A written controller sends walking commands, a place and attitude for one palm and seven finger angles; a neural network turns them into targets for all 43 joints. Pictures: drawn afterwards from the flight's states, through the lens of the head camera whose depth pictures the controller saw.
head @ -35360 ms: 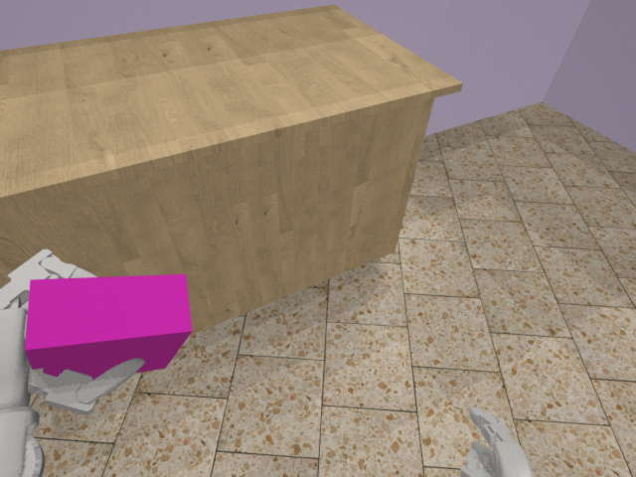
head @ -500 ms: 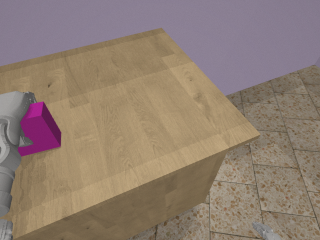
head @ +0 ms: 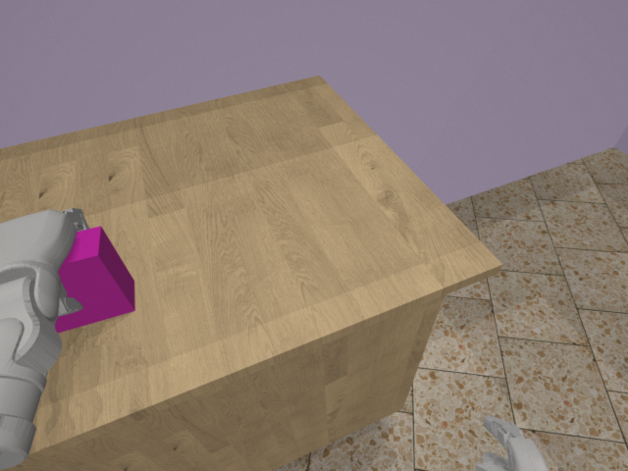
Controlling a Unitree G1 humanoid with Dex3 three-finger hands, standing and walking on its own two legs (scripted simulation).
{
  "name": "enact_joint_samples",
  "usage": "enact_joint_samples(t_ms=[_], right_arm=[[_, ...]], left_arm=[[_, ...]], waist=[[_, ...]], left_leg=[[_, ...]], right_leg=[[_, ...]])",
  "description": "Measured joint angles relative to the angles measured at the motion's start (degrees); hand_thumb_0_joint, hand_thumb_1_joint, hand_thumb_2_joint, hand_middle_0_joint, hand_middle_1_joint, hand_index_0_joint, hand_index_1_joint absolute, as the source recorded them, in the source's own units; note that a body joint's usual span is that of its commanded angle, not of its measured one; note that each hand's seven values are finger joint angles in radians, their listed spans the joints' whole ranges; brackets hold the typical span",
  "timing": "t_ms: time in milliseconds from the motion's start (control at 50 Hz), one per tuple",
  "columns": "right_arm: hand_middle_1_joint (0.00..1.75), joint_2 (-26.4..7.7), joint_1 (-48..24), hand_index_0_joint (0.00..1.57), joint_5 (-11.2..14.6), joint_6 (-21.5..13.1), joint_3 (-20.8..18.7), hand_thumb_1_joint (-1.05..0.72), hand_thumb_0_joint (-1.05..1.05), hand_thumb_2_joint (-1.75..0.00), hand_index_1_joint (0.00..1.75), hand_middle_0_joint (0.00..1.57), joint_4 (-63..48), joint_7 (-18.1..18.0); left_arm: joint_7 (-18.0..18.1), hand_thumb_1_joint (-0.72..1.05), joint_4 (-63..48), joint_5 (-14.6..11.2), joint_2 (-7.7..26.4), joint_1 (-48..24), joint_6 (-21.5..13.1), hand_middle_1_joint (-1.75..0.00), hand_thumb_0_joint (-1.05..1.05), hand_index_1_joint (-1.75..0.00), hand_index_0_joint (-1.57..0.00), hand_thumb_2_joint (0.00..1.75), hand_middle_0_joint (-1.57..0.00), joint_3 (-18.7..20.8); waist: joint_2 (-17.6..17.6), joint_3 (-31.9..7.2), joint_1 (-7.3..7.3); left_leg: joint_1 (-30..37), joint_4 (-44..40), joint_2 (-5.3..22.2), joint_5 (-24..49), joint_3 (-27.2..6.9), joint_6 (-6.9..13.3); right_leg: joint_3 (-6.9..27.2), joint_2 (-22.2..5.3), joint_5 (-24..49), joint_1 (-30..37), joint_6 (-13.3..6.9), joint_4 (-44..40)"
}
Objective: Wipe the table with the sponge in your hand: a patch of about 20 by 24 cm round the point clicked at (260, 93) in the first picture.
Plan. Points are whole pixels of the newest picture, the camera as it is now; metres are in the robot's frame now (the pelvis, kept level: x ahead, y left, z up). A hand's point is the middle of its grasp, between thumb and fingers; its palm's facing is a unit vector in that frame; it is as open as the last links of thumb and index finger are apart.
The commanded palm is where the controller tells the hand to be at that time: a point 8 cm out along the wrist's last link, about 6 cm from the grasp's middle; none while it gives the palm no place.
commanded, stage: wipe back along the first lane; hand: left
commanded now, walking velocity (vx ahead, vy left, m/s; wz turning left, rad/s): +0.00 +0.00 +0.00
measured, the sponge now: (70, 293) +0.30 +0.37 +0.06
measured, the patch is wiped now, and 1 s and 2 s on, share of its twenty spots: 0.95 0.95 0.95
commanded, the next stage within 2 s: lift the sponge slowly off the table in 0.92 s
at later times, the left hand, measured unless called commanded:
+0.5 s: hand (52, 297) +0.27 +0.35 +0.11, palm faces +0.02 -0.03 -1.00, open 9.9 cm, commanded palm +0.22 +0.33 +0.14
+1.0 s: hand (53, 328) +0.23 +0.32 +0.11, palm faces +0.06 -0.03 -1.00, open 9.9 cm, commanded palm +0.18 +0.31 +0.14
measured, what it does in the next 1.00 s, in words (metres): stands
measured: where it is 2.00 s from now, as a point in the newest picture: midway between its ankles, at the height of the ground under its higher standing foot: outside the picture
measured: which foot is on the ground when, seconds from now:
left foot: down 0.00-1.00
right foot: down 0.00-1.00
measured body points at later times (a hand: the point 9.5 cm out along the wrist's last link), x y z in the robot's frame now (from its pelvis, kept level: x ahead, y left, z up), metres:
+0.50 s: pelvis +0.00 +0.00 +0.00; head +0.00 -0.03 +0.45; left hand +0.26 +0.34 +0.16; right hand +0.20 -0.23 -0.10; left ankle -0.01 +0.11 -0.74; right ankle -0.03 -0.12 -0.74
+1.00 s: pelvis +0.00 +0.01 +0.00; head -0.01 -0.03 +0.45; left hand +0.22 +0.32 +0.16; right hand +0.23 -0.21 -0.09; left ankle -0.01 +0.11 -0.74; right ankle -0.03 -0.12 -0.74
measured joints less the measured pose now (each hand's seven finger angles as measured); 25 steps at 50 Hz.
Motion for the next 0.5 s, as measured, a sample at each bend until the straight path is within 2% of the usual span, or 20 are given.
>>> enact_joint_samples(t_ms=[180, 500], right_arm=[[0.3, -0.3, -0.3, 0.2, 0.0, 0.0, -0.1, -0.91, 0.01, -0.9, 0.3, 0.2, -0.6, 0.6], [0.3, 0.1, -1.4, 0.2, -0.2, -1.1, 0.0, -0.91, 0.01, -0.9, 0.3, 0.2, -1.1, 0.7]], left_arm=[[0.7, -0.49, -6.1, -1.6, -0.1, 6.2, 0.8, -1.42, -0.02, -1.43, -0.72, 1.09, -0.67, 1.2], [0.8, -0.49, -17.9, -3.0, -1.0, 15.1, 4.4, -1.42, -0.01, -1.43, -0.72, 1.09, -0.67, 0.4]], waist=[[0.4, -0.3, 0.04], [1.0, -0.2, 0.92]], left_leg=[[0.4, 0.6, 0.3, -0.6, 0.5, 0.0], [1.5, 1.0, 0.0, -1.3, 0.8, 0.2]], right_leg=[[0.5, 0.3, -0.4, 0.2, 0.0, 0.6], [0.8, 0.0, -1.1, 1.2, 0.3, 1.2]])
